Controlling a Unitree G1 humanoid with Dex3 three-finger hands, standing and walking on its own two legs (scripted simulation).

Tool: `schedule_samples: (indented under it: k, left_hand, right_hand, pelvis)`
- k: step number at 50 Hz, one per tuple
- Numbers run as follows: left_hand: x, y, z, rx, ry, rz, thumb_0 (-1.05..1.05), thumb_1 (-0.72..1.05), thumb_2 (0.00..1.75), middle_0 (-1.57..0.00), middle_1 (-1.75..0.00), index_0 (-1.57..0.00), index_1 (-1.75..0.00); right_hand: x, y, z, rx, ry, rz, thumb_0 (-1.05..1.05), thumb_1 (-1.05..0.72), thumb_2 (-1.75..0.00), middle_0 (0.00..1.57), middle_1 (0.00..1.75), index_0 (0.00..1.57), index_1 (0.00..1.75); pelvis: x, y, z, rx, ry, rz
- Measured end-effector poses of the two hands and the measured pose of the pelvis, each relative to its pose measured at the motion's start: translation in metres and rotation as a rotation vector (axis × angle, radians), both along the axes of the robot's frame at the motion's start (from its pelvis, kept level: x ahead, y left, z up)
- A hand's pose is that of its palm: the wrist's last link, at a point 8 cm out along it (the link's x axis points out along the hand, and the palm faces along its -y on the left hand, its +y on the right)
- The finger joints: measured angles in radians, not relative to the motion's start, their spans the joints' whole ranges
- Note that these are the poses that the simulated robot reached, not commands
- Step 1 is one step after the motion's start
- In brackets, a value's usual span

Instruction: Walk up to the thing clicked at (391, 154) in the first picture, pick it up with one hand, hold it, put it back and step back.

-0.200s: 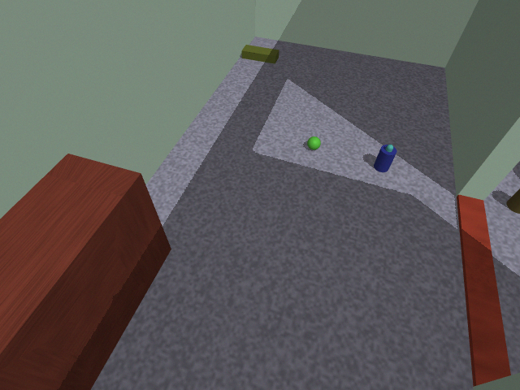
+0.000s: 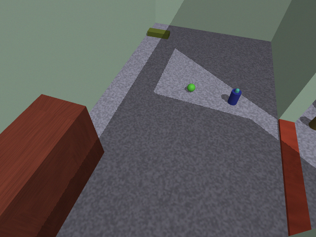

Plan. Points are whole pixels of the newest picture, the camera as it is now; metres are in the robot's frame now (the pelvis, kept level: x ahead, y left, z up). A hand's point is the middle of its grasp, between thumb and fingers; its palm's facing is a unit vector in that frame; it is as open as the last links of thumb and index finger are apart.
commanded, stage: stand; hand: left
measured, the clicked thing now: (234, 95) +1.28 -0.68 -0.70
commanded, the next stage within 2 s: walk up in 0.92 s
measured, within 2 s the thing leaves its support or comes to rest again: neither
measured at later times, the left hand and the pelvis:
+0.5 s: hand out of the picture +0.08 +0.25 -0.16, palm faces -0.03 -0.94 -0.34, open 7.4 cm; pelvis +0.01 +0.00 +0.00, yaw +0 degrees
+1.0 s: hand out of the picture +0.09 +0.25 -0.16, palm faces -0.09 -0.94 -0.33, open 7.4 cm; pelvis +0.01 -0.01 +0.00, yaw -5 degrees
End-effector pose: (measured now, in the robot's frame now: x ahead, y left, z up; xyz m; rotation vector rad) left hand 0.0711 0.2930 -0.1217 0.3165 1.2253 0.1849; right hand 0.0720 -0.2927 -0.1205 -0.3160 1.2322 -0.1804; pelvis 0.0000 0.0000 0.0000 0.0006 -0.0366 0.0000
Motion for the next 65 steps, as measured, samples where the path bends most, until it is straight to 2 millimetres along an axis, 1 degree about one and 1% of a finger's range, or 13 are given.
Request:
schedule_samples:
  k: [36, 47, 49, 51, 53, 56, 59, 61, 63, 65]
  left_hand:
    - [0.011, -0.002, 0.002, 0.006, -0.003, 0.004, 0.01, 0.90, 0.90, -0.20, -0.30, -0.21, -0.30]
    - [0.009, -0.002, 0.002, -0.001, -0.002, 0.000, 0.01, 0.90, 0.90, -0.20, -0.30, -0.21, -0.30]
    - [0.012, 0.001, 0.002, -0.009, 0.010, -0.030, 0.01, 0.90, 0.90, -0.20, -0.30, -0.21, -0.30]
    - [0.019, 0.002, 0.004, -0.003, 0.043, -0.072, 0.01, 0.90, 0.90, -0.20, -0.30, -0.21, -0.30]
    - [0.032, 0.001, 0.008, 0.005, 0.051, -0.103, 0.01, 0.90, 0.90, -0.20, -0.30, -0.21, -0.30]
    - [0.060, -0.006, 0.017, 0.013, 0.018, -0.140, 0.01, 0.90, 0.90, -0.20, -0.30, -0.21, -0.30]
    - [0.091, -0.022, 0.022, 0.033, -0.012, -0.188, 0.01, 0.90, 0.90, -0.20, -0.30, -0.21, -0.30]
    - [0.114, -0.036, 0.022, 0.055, -0.028, -0.222, 0.01, 0.90, 0.90, -0.20, -0.30, -0.21, -0.30]
    - [0.137, -0.054, 0.018, 0.081, -0.053, -0.248, 0.01, 0.90, 0.90, -0.20, -0.30, -0.20, -0.30]
    - [0.154, -0.074, 0.012, 0.091, -0.098, -0.255, 0.01, 0.90, 0.90, -0.20, -0.30, -0.20, -0.30]
  right_hand:
    - [0.011, -0.004, 0.000, -0.002, 0.000, -0.002, 0.00, -0.90, -0.90, 0.21, 0.30, 0.21, 0.30]
    - [0.008, -0.007, 0.001, -0.001, -0.008, -0.005, 0.00, -0.90, -0.90, 0.21, 0.30, 0.21, 0.30]
    - [0.007, -0.014, 0.003, -0.006, -0.062, -0.028, 0.00, -0.90, -0.90, 0.21, 0.30, 0.21, 0.30]
    - [0.003, -0.026, 0.006, -0.022, -0.116, -0.071, 0.00, -0.90, -0.90, 0.21, 0.30, 0.21, 0.30]
    - [-0.006, -0.043, 0.011, -0.048, -0.137, -0.104, 0.00, -0.90, -0.90, 0.21, 0.30, 0.21, 0.30]
    - [-0.021, -0.073, 0.014, -0.088, -0.115, -0.138, 0.00, -0.89, -0.90, 0.21, 0.30, 0.21, 0.30]
    - [-0.029, -0.107, 0.011, -0.116, -0.098, -0.178, 0.00, -0.89, -0.90, 0.21, 0.30, 0.21, 0.30]
    - [-0.030, -0.131, 0.003, -0.128, -0.098, -0.207, 0.01, -0.89, -0.90, 0.21, 0.30, 0.21, 0.30]
    - [-0.028, -0.155, -0.008, -0.135, -0.098, -0.236, 0.01, -0.89, -0.90, 0.21, 0.30, 0.21, 0.30]
    - [-0.021, -0.175, -0.020, -0.141, -0.081, -0.247, 0.01, -0.90, -0.90, 0.21, 0.30, 0.21, 0.30]
  pelvis:
    - [0.010, -0.003, 0.001, 0.000, 0.002, -0.002]
    - [0.008, -0.005, 0.000, 0.002, 0.005, -0.014]
    - [0.009, -0.006, -0.003, 0.014, 0.008, -0.060]
    - [0.011, -0.010, -0.005, 0.021, 0.011, -0.103]
    - [0.015, -0.017, -0.005, 0.023, 0.010, -0.123]
    - [0.026, -0.032, -0.006, 0.024, 0.002, -0.159]
    - [0.040, -0.051, -0.012, 0.029, -0.010, -0.205]
    - [0.051, -0.069, -0.020, 0.037, -0.015, -0.233]
    - [0.064, -0.089, -0.032, 0.034, -0.016, -0.254]
    - [0.074, -0.106, -0.042, 0.002, -0.019, -0.260]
